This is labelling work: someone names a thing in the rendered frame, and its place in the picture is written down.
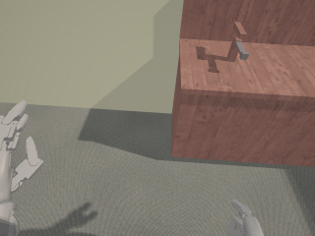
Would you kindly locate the robot right hand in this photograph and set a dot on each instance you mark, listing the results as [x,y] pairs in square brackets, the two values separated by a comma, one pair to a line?
[250,226]

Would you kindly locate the counter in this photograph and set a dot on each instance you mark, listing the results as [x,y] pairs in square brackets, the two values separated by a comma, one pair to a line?
[259,110]

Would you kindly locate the left robot forearm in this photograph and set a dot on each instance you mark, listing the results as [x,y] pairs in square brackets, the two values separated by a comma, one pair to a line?
[9,224]

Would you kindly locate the tap lever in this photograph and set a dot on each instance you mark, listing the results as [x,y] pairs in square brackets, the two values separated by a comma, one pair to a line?
[243,53]

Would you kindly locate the robot left hand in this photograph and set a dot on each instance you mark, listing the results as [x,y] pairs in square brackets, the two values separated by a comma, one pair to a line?
[10,128]

